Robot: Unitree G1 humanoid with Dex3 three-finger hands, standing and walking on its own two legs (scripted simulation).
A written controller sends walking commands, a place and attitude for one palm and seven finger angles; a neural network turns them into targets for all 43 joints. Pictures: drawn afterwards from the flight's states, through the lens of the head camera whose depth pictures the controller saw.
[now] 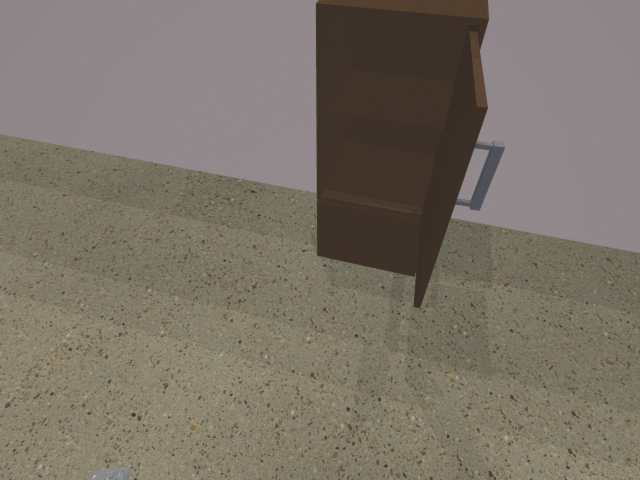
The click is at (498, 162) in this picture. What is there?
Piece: cupboard door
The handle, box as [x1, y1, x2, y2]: [455, 140, 504, 210]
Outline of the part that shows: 503,142 493,140 491,143 478,141 476,142 475,148 488,149 488,155 472,198 470,200 457,198 455,204 467,205 471,209 479,210 503,151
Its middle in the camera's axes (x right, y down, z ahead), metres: +0.31 -0.13 +0.79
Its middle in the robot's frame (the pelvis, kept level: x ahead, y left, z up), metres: +0.69 -0.27 +0.00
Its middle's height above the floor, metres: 0.77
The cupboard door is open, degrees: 93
